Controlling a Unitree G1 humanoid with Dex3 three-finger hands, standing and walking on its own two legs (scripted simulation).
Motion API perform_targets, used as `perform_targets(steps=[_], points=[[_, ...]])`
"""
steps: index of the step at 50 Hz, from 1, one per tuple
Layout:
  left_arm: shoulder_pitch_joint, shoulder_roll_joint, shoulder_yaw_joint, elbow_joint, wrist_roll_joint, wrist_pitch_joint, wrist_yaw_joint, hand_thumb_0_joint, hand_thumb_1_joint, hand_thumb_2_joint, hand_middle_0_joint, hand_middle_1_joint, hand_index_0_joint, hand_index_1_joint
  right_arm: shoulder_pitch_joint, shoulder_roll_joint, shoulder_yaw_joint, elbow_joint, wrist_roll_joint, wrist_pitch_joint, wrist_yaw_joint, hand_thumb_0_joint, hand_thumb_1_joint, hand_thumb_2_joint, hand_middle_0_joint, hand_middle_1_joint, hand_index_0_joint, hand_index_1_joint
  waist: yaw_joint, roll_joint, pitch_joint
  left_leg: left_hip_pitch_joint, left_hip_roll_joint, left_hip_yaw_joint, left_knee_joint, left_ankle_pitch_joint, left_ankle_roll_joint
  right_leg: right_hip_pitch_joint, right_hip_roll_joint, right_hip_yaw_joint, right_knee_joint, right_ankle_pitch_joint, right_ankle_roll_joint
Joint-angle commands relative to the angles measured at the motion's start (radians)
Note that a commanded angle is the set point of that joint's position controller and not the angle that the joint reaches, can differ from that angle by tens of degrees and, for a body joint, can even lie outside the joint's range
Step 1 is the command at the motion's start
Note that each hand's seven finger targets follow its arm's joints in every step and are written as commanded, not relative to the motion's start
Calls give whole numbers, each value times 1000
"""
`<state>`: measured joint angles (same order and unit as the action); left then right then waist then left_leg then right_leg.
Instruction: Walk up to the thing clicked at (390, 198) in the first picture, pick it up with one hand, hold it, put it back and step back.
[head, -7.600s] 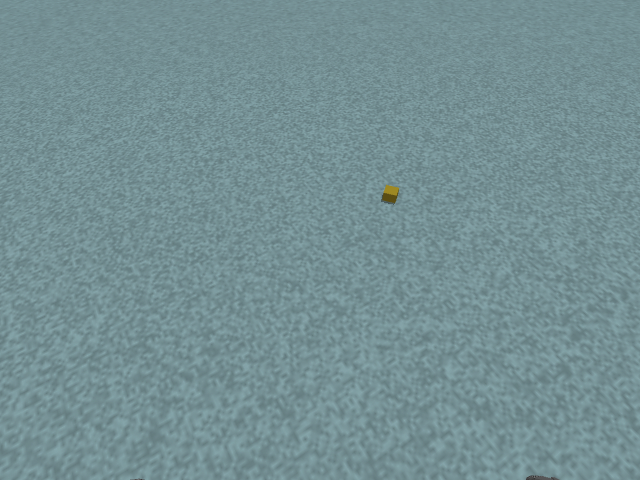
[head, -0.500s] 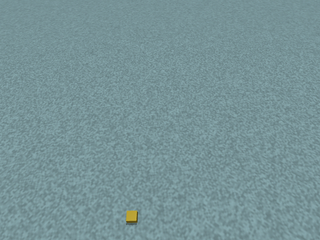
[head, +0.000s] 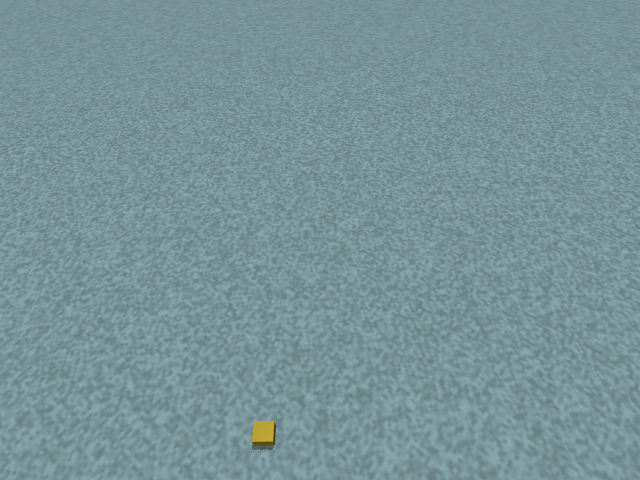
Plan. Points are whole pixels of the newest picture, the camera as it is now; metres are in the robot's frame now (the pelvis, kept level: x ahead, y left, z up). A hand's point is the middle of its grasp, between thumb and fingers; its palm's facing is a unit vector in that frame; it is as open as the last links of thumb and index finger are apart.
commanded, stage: stand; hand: left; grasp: from above
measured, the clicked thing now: (264, 433) +0.34 +0.20 -0.76
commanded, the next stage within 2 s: rise first in 0.60 s
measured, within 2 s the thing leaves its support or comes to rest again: neither
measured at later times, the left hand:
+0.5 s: hand out of the picture +0.07 +0.25 -0.16, palm faces -0.02 -0.94 -0.35, open 7.4 cm
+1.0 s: hand out of the picture +0.14 +0.25 -0.18, palm faces -0.06 -0.93 -0.37, open 9.6 cm
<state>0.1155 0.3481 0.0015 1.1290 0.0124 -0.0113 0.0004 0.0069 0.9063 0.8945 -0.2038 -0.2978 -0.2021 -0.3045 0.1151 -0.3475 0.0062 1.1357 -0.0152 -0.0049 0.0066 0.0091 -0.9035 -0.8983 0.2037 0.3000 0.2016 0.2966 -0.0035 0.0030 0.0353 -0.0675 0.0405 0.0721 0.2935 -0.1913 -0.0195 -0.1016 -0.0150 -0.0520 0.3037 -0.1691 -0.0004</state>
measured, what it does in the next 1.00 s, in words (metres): stands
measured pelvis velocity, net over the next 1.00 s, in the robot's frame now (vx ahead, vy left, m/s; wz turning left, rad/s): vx -0.02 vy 0.00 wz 0.01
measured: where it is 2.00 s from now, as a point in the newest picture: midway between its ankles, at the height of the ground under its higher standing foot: outside the picture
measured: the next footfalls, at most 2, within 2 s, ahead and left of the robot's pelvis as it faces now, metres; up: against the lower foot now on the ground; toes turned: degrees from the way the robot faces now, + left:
none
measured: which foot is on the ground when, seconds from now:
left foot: down 0.00-1.00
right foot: down 0.00-1.00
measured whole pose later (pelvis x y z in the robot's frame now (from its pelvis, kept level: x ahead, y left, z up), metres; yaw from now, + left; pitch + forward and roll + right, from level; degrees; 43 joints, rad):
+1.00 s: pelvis -0.02 +0.00 -0.02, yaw +1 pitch +7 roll +0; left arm -0.02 0.33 0.14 0.99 0.15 0.00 -0.01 0.01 0.32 0.86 -0.24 -0.72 -0.23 -0.73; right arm 0.25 -0.24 -0.02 0.76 0.02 -0.04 -0.02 0.01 -0.89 -0.90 0.20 0.30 0.20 0.30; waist -0.03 -0.01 0.00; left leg -0.45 0.04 0.05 0.63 -0.31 -0.01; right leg -0.47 -0.03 -0.06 0.62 -0.28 0.00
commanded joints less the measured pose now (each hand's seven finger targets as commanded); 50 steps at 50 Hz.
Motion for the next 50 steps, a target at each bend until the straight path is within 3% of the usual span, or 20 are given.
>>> perform_targets(steps=[1, 6, 13, 34, 35, 36, 37, 38, 39, 40, 41, 43, 45, 48, 50], points=[[-43, 215, 35, -57, 0, -22, 10, 0, 899, 900, -200, -300, -200, -300, -49, -213, -43, -63, 2, -23, -14, 0, -900, -900, 200, 300, 200, 300, 2, 8, -71, 3, 122, -101, -46, 143, 32, 23, -136, 110, -35, 192, -20], [-47, 221, 35, -59, -1, -25, 12, 0, 899, 900, -200, -300, -200, -300, -41, -213, -44, -62, 2, -23, -15, 0, -900, -900, 200, 300, 200, 300, 0, 1, -63, 14, 122, -103, -45, 169, 30, 14, -134, 107, -35, 203, -17], [-45, 220, 36, -57, -2, -24, 12, 0, 899, 900, -200, -300, -200, -300, -35, -212, -45, -60, 2, -22, -14, 0, -900, -900, 200, 300, 200, 300, 0, -10, -44, 3, 120, -103, -55, 125, 30, 5, -133, 110, -47, 150, -17], [-37, 218, 34, -59, -1, -24, 12, 0, 899, 900, -200, -300, -200, -300, -39, -212, -47, -61, 1, -21, -13, 0, -900, -900, 200, 300, 200, 300, 0, -1, -56, 5, 116, -102, -46, 140, 31, 8, -133, 109, -43, 184, -18], [-35, 219, 35, -58, -1, -24, 12, 0, 819, 980, -120, -380, -131, -380, -43, -215, -47, -62, 2, -21, -13, 0, -890, -901, 199, 300, 199, 300, 1, -6, -55, 11, 118, -102, -44, 136, 32, 9, -134, 112, -44, 184, -19], [-386, 40, 39, -409, -54, -106, 27, 0, 777, 902, -200, -460, -200, -460, -3, -37, 4, -336, 76, -71, -36, 0, -917, -905, 199, 300, 200, 300, -118, 15, 66, -160, -43, -2, 32, 25, 39, -213, 1, 39, 18, 79, -5], [-459, 99, 58, -316, -46, -93, 31, 0, 697, 896, -217, -540, -192, -540, 47, -71, -8, -282, 76, -70, -46, 0, -886, -896, 199, 300, 200, 300, -82, -25, -2, -141, -42, -11, 52, 18, 44, -157, -2, 28, 24, 44, -1], [-255, 217, 123, -138, -20, -52, 35, 0, 617, 891, -234, -603, -209, -620, 79, -109, -29, -289, 81, -58, -57, 0, -871, -895, 199, 300, 200, 300, -46, -22, 9, -163, -43, -6, 60, 9, 40, -156, 5, 17, 28, 5, -10], [-234, 211, 127, -92, 0, -39, 19, 0, 537, 890, -247, -634, -222, -659, 93, -109, -43, -308, 72, -55, -55, 0, -878, -896, 199, 300, 200, 300, -43, -53, -30, -189, -48, -9, 104, 10, 43, -177, 6, 18, 57, -3, -13], [-312, 240, 140, -107, 21, -40, 5, 0, 457, 874, -240, -701, -227, -714, 100, -105, -49, -334, 68, -57, -56, 0, -881, -896, 199, 300, 200, 300, -37, -49, -59, -218, -46, -14, 139, 19, 44, -192, 4, 16, 98, 13, -14], [-300, 256, 165, -109, 52, -49, -5, 0, 377, 861, -246, -742, -238, -750, 109, -103, -65, -363, 52, -63, -56, 0, -878, -898, 199, 300, 200, 300, -20, -33, -145, -222, -49, -16, 168, 41, 41, -169, -3, 21, 140, 48, -14], [-97, 202, 182, -47, 102, -30, -22, 0, 217, 859, -221, -857, -230, -847, 157, -93, -87, -391, 35, -70, -45, 0, -882, -898, 200, 300, 200, 300, 18, 2, -228, -280, -58, -21, 245, 111, 31, -178, -4, 17, 223, 108, -20], [-75, 198, 189, -125, 126, -21, -17, 0, 61, 857, -239, -873, -240, -872, 161, -81, -94, -442, 37, -74, -41, 0, -882, -898, 200, 300, 200, 300, 34, 31, -282, -284, -63, -23, 265, 142, 24, -178, 1, 20, 257, 130, -23], [-66, 155, 172, -202, 150, 26, -1, 0, -179, 843, -271, -882, -262, -892, 154, -75, -100, -499, 40, -75, -33, 0, -882, -897, 200, 300, 200, 300, 7, 28, -273, -321, -56, -33, 302, 161, 22, -227, 10, 8, 283, 133, -23], [-121, 160, 168, -233, 174, 46, 8, 0, -339, 836, -306, -865, -282, -890, 137, -72, -101, -529, 40, -77, -28, 0, -896, -901, 200, 300, 200, 300, -5, -5, -247, -382, -50, -40, 351, 114, 24, -305, 14, 3, 325, 79, -21]])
